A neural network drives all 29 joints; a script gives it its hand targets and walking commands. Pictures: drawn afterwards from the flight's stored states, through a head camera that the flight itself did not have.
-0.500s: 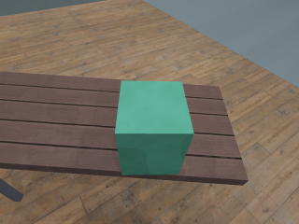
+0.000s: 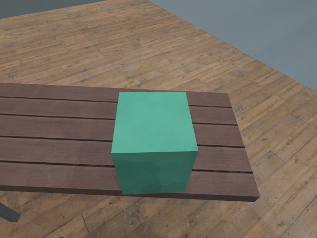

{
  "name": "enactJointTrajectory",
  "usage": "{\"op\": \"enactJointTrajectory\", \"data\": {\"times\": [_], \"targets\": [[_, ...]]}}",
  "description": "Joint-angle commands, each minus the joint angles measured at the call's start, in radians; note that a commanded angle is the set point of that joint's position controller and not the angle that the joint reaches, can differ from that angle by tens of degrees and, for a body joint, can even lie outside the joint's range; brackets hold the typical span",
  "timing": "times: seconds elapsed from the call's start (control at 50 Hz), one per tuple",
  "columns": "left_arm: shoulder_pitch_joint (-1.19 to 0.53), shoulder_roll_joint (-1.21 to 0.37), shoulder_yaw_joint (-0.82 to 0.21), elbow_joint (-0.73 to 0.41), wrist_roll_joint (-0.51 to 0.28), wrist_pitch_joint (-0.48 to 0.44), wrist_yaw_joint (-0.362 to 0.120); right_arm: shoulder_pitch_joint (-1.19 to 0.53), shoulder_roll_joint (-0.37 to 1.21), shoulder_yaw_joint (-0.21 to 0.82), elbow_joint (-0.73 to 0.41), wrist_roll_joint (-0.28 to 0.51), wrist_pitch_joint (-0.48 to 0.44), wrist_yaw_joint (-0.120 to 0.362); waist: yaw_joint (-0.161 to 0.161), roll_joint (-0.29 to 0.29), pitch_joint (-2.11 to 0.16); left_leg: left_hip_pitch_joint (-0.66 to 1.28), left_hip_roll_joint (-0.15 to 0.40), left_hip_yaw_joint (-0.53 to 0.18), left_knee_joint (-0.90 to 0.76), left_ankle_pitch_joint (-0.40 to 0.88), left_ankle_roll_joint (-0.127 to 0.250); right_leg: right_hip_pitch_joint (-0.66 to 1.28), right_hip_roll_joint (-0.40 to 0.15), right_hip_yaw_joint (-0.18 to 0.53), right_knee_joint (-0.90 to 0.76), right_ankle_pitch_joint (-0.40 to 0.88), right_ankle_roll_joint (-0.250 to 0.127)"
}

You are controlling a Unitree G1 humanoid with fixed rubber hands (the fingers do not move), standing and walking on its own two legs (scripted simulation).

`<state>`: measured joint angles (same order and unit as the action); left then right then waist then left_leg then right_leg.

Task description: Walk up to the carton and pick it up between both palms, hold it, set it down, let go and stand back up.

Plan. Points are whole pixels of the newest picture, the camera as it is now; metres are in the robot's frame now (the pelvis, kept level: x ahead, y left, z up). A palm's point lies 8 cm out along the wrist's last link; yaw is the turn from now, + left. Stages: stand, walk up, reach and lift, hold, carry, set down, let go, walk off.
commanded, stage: walk up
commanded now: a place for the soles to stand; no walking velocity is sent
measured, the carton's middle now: (153, 144) +0.40 +0.03 -0.03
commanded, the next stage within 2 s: reach and lift in 0.76 s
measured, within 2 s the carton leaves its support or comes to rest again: neither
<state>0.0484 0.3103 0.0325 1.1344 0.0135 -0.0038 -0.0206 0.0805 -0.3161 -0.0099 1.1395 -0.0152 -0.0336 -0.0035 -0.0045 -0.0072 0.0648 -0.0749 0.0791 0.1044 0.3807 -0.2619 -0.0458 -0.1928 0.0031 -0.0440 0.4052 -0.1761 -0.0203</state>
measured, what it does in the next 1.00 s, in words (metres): stands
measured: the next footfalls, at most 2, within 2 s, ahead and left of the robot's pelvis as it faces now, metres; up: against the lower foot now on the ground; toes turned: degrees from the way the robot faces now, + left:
none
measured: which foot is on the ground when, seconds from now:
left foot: down 0.00-1.00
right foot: down 0.00-1.00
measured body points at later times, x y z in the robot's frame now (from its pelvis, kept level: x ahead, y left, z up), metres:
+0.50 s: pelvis +0.02 -0.01 +0.00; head +0.04 -0.01 +0.45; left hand +0.10 +0.28 -0.14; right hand +0.10 -0.30 -0.14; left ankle -0.04 +0.14 -0.74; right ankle +0.03 -0.10 -0.74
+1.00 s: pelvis -0.01 -0.01 -0.03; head +0.07 +0.01 +0.41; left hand +0.17 +0.25 -0.14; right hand +0.15 -0.27 -0.14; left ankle -0.04 +0.14 -0.74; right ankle +0.03 -0.10 -0.74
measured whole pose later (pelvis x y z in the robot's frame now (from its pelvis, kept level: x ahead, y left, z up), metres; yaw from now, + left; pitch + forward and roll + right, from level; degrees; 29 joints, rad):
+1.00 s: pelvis -0.01 -0.01 -0.03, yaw +2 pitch -2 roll -1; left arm -0.01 0.26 0.08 0.49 0.09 0.49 -0.03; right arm -0.02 -0.25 -0.07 0.93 0.00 -0.12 0.04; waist -0.02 -0.04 0.22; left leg -0.27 0.11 0.04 0.71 -0.41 -0.06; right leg -0.34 0.01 -0.09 0.67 -0.30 -0.04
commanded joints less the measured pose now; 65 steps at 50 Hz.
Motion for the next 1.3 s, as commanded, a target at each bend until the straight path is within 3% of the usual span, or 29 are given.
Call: {"op": "enactJointTrajectory", "data": {"times": [0.0, 0.16, 0.18, 0.22, 0.26, 0.32, 0.34, 0.36, 0.42, 0.46, 0.48, 0.54, 0.6, 0.62, 0.64, 0.74, 0.76, 0.78, 0.8, 0.82, 0.84, 0.88, 0.94, 0.96, 1.02, 1.12, 1.2, 1.28], "targets": [[-0.033, 0.238, 0.043, -0.068, 0.000, -0.022, 0.013, -0.054, -0.239, -0.040, -0.069, -0.002, -0.021, -0.015, 0.008, 0.012, -0.124, -0.004, 0.094, -0.064, -0.073, 0.197, 0.046, 0.063, -0.128, 0.119, -0.071, 0.204, -0.007], [-0.044, 0.241, 0.048, -0.074, 0.004, -0.023, 0.014, -0.033, -0.235, -0.042, -0.068, -0.002, -0.017, -0.017, 0.000, 0.015, -0.121, -0.019, 0.090, -0.062, -0.064, 0.195, 0.041, 0.088, -0.137, 0.130, -0.084, 0.224, -0.013], [-0.034, 0.254, 0.048, -0.070, 0.003, -0.024, 0.012, -0.037, -0.234, -0.040, -0.071, 0.000, -0.014, -0.016, 0.007, -0.041, -0.119, 0.000, 0.092, -0.065, -0.058, 0.193, 0.041, 0.078, -0.134, 0.115, -0.085, 0.219, -0.011], [-0.027, 0.245, 0.049, -0.080, -0.001, -0.025, 0.015, -0.034, -0.236, -0.042, -0.083, -0.002, -0.013, -0.016, 0.004, 0.003, -0.133, -0.012, 0.081, -0.060, -0.046, 0.198, 0.044, 0.103, -0.140, 0.142, -0.082, 0.244, -0.019], [-0.048, 0.250, 0.051, -0.080, -0.001, -0.023, 0.016, -0.021, -0.236, -0.043, -0.075, -0.001, -0.010, -0.018, -0.007, -0.004, -0.127, -0.016, 0.080, -0.064, -0.052, 0.199, 0.043, 0.106, -0.136, 0.142, -0.084, 0.235, -0.022], [-0.034, 0.246, 0.052, -0.082, 0.001, -0.023, 0.015, -0.024, -0.238, -0.044, -0.075, -0.004, -0.009, -0.017, 0.003, 0.019, -0.139, -0.004, 0.084, -0.060, -0.056, 0.216, 0.044, 0.109, -0.131, 0.123, -0.085, 0.238, -0.014], [-0.037, 0.236, 0.048, -0.078, 0.003, -0.024, 0.015, -0.025, -0.232, -0.043, -0.080, -0.006, -0.008, -0.017, 0.003, 0.016, -0.123, -0.015, 0.084, -0.060, -0.059, 0.220, 0.041, 0.109, -0.133, 0.130, -0.087, 0.255, -0.011], [-0.039, 0.253, 0.052, -0.083, 0.001, -0.023, 0.016, -0.012, -0.235, -0.040, -0.074, 0.002, -0.007, -0.017, -0.001, -0.026, -0.138, 0.001, 0.086, -0.070, -0.064, 0.234, 0.042, 0.122, -0.134, 0.121, -0.077, 0.261, -0.012], [-0.027, 0.244, 0.051, -0.077, 0.002, -0.022, 0.018, -0.025, -0.236, -0.041, -0.072, -0.005, -0.006, -0.019, 0.009, 0.018, -0.118, 0.002, 0.091, -0.064, -0.062, 0.243, 0.042, 0.098, -0.135, 0.124, -0.089, 0.273, -0.014], [-0.033, 0.255, 0.057, -0.084, 0.004, -0.024, 0.018, -0.012, -0.233, -0.042, -0.079, -0.002, -0.005, -0.019, -0.003, 0.007, -0.134, 0.005, 0.090, -0.069, -0.058, 0.236, 0.044, 0.117, -0.130, 0.115, -0.077, 0.273, -0.015], [-0.021, 0.244, 0.057, -0.082, -0.003, -0.023, 0.018, -0.016, -0.235, -0.042, -0.074, -0.003, -0.006, -0.019, 0.008, -0.015, -0.137, 0.014, 0.095, -0.068, -0.062, 0.249, 0.041, 0.113, -0.132, 0.120, -0.076, 0.284, -0.013], [-0.025, 0.237, 0.052, -0.085, 0.000, -0.020, 0.017, -0.024, -0.238, -0.044, -0.087, -0.005, -0.006, -0.022, 0.005, 0.028, -0.148, 0.020, 0.094, -0.067, -0.063, 0.257, 0.046, 0.122, -0.131, 0.117, -0.069, 0.290, -0.020], [-0.012, 0.253, 0.058, -0.081, 0.002, -0.020, 0.020, -0.034, -0.222, -0.045, -0.089, -0.002, -0.006, -0.021, 0.005, 0.026, -0.138, 0.014, 0.091, -0.062, -0.041, 0.259, 0.046, 0.124, -0.135, 0.117, -0.068, 0.310, -0.015], [-0.017, 0.260, 0.058, -0.080, 0.003, -0.020, 0.020, -0.019, -0.228, -0.043, -0.085, -0.003, -0.003, -0.020, 0.004, -0.002, -0.126, 0.012, 0.087, -0.062, -0.047, 0.256, 0.041, 0.119, -0.131, 0.116, -0.073, 0.307, -0.012], [-0.027, 0.253, 0.055, -0.083, 0.003, -0.019, 0.020, -0.020, -0.230, -0.045, -0.081, -0.004, -0.002, -0.022, -0.001, 0.038, -0.100, 0.000, 0.090, -0.064, -0.064, 0.250, 0.036, 0.104, -0.131, 0.115, -0.071, 0.314, -0.018], [-0.019, 0.251, 0.055, -0.087, 0.001, -0.021, 0.021, -0.032, -0.230, -0.043, -0.092, -0.003, 0.003, -0.021, 0.007, 0.001, -0.081, -0.004, 0.086, -0.058, -0.050, 0.216, 0.043, 0.096, -0.131, 0.121, -0.090, 0.283, -0.010], [-0.369, 0.187, 0.043, -0.432, 0.010, 0.178, 0.042, -0.320, -0.026, -0.059, -0.138, -0.065, -0.134, -0.003, -0.001, -0.050, 0.009, -0.212, -0.086, -0.007, 0.111, 0.063, 0.008, -0.081, -0.022, -0.021, 0.046, 0.047, 0.026], [-0.307, 0.169, 0.041, -0.474, 0.005, 0.289, 0.045, -0.247, -0.108, -0.083, -0.171, -0.083, -0.127, 0.036, -0.020, -0.086, 0.001, -0.212, -0.077, -0.017, 0.128, 0.007, 0.010, -0.076, -0.008, -0.004, 0.073, 0.044, 0.012], [-0.253, 0.156, 0.052, -0.499, 0.030, 0.362, 0.037, -0.179, -0.143, -0.086, -0.178, -0.078, -0.117, 0.049, -0.033, -0.078, -0.027, -0.192, -0.068, -0.017, 0.173, 0.040, 0.007, -0.055, -0.005, -0.004, 0.109, 0.129, 0.005], [-0.236, 0.148, 0.050, -0.563, 0.046, 0.411, 0.028, -0.143, -0.155, -0.092, -0.205, -0.056, -0.104, 0.048, -0.052, -0.086, -0.110, -0.151, -0.061, -0.018, 0.199, 0.068, 0.008, -0.029, 0.003, -0.013, 0.125, 0.199, 0.003], [-0.202, 0.137, 0.049, -0.610, 0.061, 0.452, 0.017, -0.118, -0.160, -0.106, -0.230, -0.039, -0.094, 0.042, -0.052, -0.064, -0.152, -0.140, -0.064, -0.017, 0.228, 0.116, 0.004, -0.015, 0.008, -0.013, 0.149, 0.286, 0.007], [-0.129, 0.138, 0.073, -0.739, 0.074, 0.492, 0.000, -0.057, -0.182, -0.116, -0.258, 0.010, -0.100, 0.028, -0.045, 0.001, -0.296, -0.092, -0.075, -0.025, 0.278, 0.219, -0.003, 0.093, 0.008, -0.010, 0.198, 0.511, 0.011], [-0.011, 0.123, 0.113, -0.837, 0.104, 0.499, -0.004, -0.006, -0.198, -0.122, -0.275, 0.031, -0.123, 0.023, -0.017, 0.041, -0.377, -0.080, -0.079, -0.039, 0.295, 0.342, -0.014, 0.159, 0.019, -0.016, 0.234, 0.628, 0.021], [0.021, 0.120, 0.122, -0.856, 0.110, 0.494, 0.000, -0.003, -0.195, -0.121, -0.316, 0.036, -0.131, 0.021, -0.002, 0.059, -0.383, -0.080, -0.084, -0.037, 0.276, 0.326, -0.017, 0.185, 0.014, -0.014, 0.224, 0.613, 0.021], [0.068, 0.102, 0.138, -0.884, 0.111, 0.482, 0.022, -0.012, -0.191, -0.120, -0.371, 0.033, -0.151, 0.026, 0.029, 0.039, -0.313, -0.070, -0.089, -0.029, 0.224, 0.300, -0.007, 0.184, 0.015, -0.019, 0.176, 0.512, 0.026], [0.070, 0.068, 0.107, -0.912, 0.070, 0.466, 0.057, 0.006, -0.162, -0.133, -0.462, 0.018, -0.120, 0.047, 0.037, 0.027, -0.168, -0.092, -0.086, -0.005, 0.144, 0.155, 0.004, 0.080, 0.012, -0.029, 0.102, 0.224, 0.017], [0.015, 0.051, 0.059, -0.925, 0.025, 0.438, 0.076, 0.014, -0.139, -0.153, -0.529, 0.003, -0.085, 0.066, 0.020, -0.012, -0.097, -0.134, -0.071, -0.003, 0.088, 0.016, 0.018, 0.046, 0.007, -0.026, 0.068, 0.056, 0.009], [-0.042, 0.040, 0.008, -0.960, -0.034, 0.395, 0.085, 0.020, -0.108, -0.167, -0.592, -0.008, -0.062, 0.080, -0.003, -0.006, -0.085, -0.169, -0.064, -0.007, 0.043, -0.102, 0.022, 0.045, 0.000, -0.001, 0.037, -0.052, -0.010]]}}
